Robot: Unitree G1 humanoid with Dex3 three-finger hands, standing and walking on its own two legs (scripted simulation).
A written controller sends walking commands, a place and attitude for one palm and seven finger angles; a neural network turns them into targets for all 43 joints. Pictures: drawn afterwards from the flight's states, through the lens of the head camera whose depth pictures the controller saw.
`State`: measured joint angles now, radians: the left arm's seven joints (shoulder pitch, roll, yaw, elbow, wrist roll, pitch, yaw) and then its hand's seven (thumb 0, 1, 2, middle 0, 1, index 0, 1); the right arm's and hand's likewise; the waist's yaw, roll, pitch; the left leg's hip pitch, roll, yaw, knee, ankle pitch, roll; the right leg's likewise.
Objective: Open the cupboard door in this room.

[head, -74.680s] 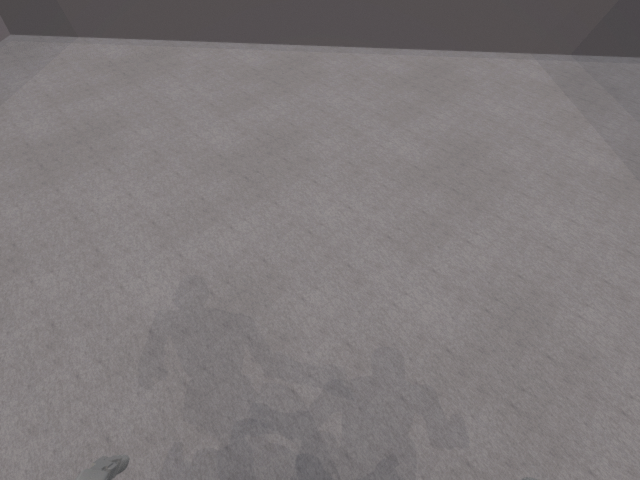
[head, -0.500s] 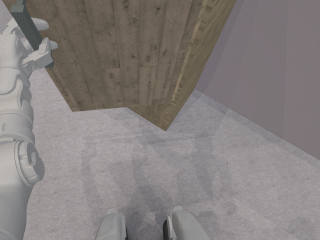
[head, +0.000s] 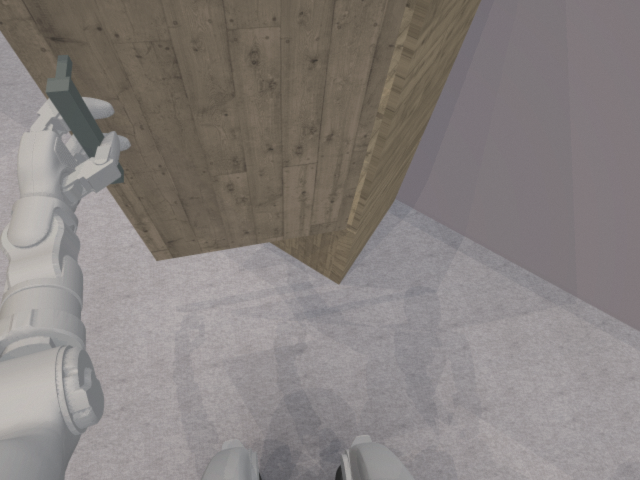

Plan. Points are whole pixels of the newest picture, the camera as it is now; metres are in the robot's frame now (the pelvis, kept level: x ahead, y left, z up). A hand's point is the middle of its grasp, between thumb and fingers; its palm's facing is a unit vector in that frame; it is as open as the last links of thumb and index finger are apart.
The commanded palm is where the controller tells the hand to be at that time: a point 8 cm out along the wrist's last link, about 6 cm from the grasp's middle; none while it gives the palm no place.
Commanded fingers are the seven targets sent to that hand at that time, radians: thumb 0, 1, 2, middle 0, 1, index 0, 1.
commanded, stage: pull the door open along its arc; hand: left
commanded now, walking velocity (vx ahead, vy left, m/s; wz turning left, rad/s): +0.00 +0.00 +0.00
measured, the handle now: (91, 125) +0.54 +0.25 +0.08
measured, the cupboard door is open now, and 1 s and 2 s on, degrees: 46 82 82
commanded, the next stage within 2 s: open thumb and fingers to let go in 0.72 s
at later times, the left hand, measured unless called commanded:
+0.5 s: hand (182, 276) +0.33 +0.12 +0.08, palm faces +0.43 -0.90 +0.03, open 6.2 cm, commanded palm +0.27 +0.19 +0.08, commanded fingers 0.00 0.90 0.90 -0.40 -1.35 -0.40 -1.35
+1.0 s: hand (232, 309) +0.30 +0.08 +0.08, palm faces +0.48 -0.88 -0.03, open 6.4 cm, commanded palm +0.25 +0.12 +0.08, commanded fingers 0.00 0.20 0.60 -0.35 -1.27 -0.35 -1.27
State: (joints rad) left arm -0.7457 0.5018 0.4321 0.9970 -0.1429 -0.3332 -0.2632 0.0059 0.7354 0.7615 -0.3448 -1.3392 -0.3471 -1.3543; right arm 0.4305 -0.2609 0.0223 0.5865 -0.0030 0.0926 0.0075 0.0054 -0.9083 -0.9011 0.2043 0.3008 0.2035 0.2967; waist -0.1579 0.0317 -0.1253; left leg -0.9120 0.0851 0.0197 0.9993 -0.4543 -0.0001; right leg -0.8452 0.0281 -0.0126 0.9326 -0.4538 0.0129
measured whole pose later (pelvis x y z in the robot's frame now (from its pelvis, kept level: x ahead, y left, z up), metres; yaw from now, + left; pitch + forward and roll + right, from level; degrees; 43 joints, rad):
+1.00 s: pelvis +0.00 -0.05 +0.01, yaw +5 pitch +9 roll +1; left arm 0.02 -0.06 -0.11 0.21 0.06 -0.29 0.53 0.00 0.61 0.77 -0.35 -1.32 -0.35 -1.33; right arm 0.21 -0.21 -0.02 0.61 -0.08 0.04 -0.02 0.01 -0.91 -0.90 0.20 0.30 0.20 0.30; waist -0.01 0.03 -0.11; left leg -0.65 0.04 -0.04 0.89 -0.40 -0.05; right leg -0.60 -0.01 -0.08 0.94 -0.50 -0.05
